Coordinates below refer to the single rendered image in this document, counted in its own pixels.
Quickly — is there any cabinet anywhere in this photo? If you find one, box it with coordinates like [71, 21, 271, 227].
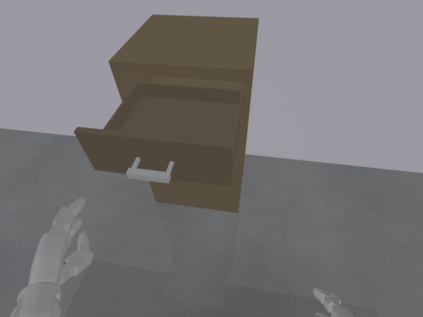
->
[108, 15, 259, 213]

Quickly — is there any left robot hand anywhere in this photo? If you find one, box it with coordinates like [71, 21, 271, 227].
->
[28, 197, 94, 286]

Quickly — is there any handle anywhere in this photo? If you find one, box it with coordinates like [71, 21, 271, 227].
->
[126, 157, 174, 184]

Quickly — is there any drawer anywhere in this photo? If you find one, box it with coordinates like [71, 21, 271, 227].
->
[74, 82, 244, 187]

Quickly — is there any right robot hand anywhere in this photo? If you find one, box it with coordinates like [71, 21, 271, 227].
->
[313, 287, 353, 317]

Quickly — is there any left robot forearm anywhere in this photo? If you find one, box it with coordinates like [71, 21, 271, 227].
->
[10, 282, 62, 317]

